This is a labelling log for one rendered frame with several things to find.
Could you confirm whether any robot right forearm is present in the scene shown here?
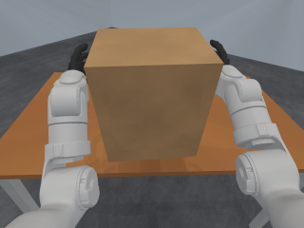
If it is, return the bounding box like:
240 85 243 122
215 65 300 187

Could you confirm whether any table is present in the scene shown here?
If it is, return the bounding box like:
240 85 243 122
0 72 304 228

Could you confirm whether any robot left forearm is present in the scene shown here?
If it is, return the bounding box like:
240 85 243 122
39 69 91 204

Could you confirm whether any left robot hand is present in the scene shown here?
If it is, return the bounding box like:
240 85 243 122
67 43 89 84

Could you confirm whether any right robot upper arm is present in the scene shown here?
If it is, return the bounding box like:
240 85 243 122
236 148 304 228

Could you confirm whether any right robot hand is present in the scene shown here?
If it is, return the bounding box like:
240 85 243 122
210 40 230 66

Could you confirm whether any carton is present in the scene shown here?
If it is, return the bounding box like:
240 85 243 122
84 28 224 162

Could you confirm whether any left robot upper arm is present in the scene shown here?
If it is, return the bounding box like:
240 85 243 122
5 165 100 228

